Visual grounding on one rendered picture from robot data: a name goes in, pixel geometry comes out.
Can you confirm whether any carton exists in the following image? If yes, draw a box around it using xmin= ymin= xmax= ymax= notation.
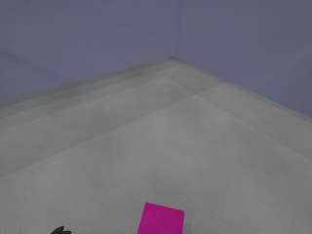
xmin=137 ymin=202 xmax=184 ymax=234

